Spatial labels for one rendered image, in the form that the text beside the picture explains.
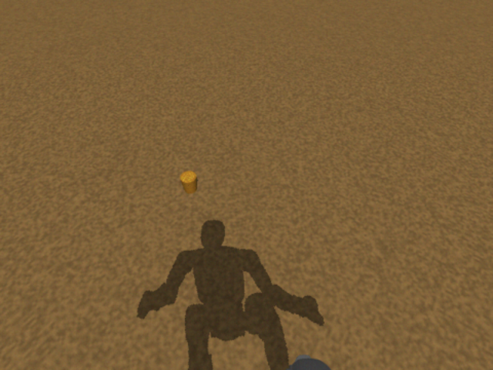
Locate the cup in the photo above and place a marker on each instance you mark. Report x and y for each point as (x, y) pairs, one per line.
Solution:
(188, 180)

